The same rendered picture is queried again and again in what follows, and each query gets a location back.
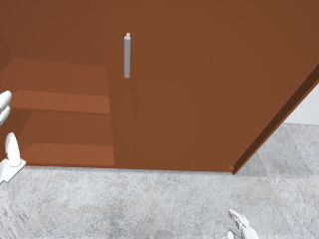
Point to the left robot hand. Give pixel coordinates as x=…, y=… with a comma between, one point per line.
x=11, y=166

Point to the right robot hand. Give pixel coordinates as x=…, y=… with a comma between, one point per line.
x=243, y=225

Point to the handle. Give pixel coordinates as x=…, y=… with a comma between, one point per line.
x=127, y=55

